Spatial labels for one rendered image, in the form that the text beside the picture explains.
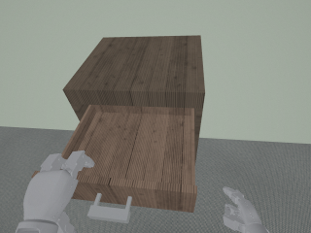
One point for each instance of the right robot forearm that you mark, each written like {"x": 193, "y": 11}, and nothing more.
{"x": 256, "y": 228}

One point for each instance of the drawer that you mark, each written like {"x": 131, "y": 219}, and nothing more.
{"x": 147, "y": 153}

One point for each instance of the handle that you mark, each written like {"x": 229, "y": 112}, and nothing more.
{"x": 109, "y": 213}

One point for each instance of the cabinet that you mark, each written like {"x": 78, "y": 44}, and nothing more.
{"x": 145, "y": 71}

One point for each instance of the robot right hand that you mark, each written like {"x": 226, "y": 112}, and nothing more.
{"x": 242, "y": 216}

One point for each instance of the left robot forearm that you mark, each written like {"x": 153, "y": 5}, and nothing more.
{"x": 35, "y": 225}

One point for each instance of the robot left hand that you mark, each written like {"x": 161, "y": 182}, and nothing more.
{"x": 50, "y": 190}

